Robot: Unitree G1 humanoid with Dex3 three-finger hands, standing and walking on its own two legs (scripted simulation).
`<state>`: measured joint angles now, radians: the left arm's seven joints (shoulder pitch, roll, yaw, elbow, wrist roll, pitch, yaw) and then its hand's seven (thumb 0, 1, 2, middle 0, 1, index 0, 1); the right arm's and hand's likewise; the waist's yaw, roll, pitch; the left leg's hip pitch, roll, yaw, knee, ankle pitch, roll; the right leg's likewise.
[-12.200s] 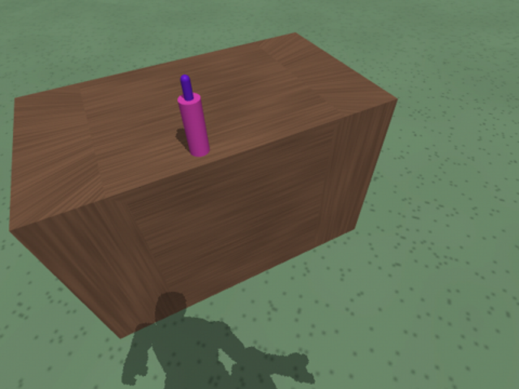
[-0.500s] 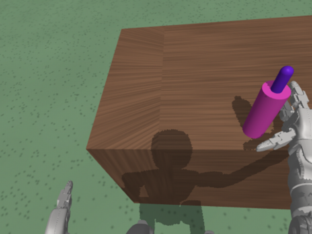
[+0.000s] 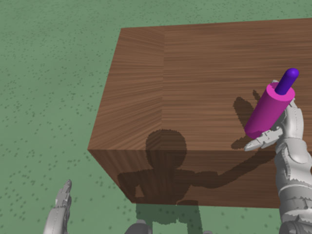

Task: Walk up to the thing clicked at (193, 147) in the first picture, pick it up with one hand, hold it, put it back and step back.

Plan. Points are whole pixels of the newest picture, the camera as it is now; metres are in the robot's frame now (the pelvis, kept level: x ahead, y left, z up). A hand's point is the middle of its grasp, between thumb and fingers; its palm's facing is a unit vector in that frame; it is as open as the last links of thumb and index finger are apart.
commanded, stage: close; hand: right
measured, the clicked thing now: (270, 106) +0.41 -0.22 +0.10
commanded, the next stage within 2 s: settle in 0.50 s
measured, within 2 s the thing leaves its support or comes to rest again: leaves its support in 0.72 s
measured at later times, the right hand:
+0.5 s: hand (259, 120) +0.41 -0.21 +0.04, palm faces +0.16 +0.99 +0.03, open 8.2 cm
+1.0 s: hand (264, 105) +0.42 -0.21 +0.09, palm faces +0.16 +0.99 +0.02, open 7.4 cm
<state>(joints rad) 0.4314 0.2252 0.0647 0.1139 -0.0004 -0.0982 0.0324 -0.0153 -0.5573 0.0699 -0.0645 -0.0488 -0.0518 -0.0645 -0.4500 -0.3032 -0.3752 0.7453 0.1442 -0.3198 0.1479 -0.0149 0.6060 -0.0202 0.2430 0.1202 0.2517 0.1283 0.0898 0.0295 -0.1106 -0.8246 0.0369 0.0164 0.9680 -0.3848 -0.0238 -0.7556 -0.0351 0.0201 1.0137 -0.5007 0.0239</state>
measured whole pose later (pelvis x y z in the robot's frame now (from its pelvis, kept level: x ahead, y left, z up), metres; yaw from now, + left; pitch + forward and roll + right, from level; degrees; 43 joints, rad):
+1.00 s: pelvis +0.01 -0.01 +0.01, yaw +0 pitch +12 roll +1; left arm 0.41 0.22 0.07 0.18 -0.01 -0.07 0.03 -0.01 -0.54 0.06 -0.06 -0.05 -0.06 -0.06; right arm -0.49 -0.30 -0.35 0.74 0.13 -0.26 0.11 -0.02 0.10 -1.13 0.85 1.09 0.88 1.10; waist 0.08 0.02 -0.11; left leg -0.74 0.04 0.01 0.90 -0.37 -0.03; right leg -0.67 -0.03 0.01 0.94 -0.48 0.02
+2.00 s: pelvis +0.02 -0.01 +0.04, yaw +0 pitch +5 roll +0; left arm 0.35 0.22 0.06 0.37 -0.03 -0.08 0.08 -0.01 -0.54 0.06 -0.06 -0.05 -0.06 -0.06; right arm -0.42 -0.28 -0.28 0.53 0.17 -0.09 0.08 -0.02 0.10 -1.13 0.85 1.09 0.88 1.10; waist 0.03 -0.01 -0.06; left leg -0.47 0.04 0.01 0.67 -0.28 -0.03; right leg -0.39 -0.03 0.00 0.70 -0.39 0.02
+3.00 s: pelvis +0.01 +0.00 +0.06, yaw -1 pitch -2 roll +0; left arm 0.25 0.23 0.09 0.58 -0.04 -0.15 0.05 -0.02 -0.54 0.05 -0.06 -0.05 -0.05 -0.06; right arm -0.30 -0.24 -0.27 -0.03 0.21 0.42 0.04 -0.02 0.11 -1.14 0.86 1.09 0.89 1.10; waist 0.00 -0.06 -0.04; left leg -0.26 0.04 0.03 0.52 -0.23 -0.02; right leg -0.18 -0.03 0.02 0.52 -0.31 0.03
